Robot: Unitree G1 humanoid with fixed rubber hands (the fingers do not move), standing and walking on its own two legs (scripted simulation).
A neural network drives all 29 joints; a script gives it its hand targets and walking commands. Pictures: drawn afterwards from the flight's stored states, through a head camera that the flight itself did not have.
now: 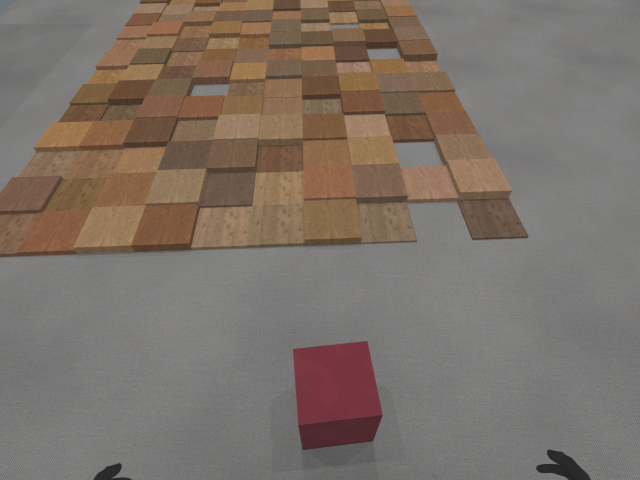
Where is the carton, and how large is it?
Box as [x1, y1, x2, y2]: [293, 341, 382, 449]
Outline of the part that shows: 366,341 293,349 298,425 303,449 370,441 373,439 382,414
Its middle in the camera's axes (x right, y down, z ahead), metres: +0.04 +0.45 +1.11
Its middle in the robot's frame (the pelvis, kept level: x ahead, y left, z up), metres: +0.44 -0.02 -0.66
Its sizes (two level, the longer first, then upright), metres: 0.210 0.200 0.250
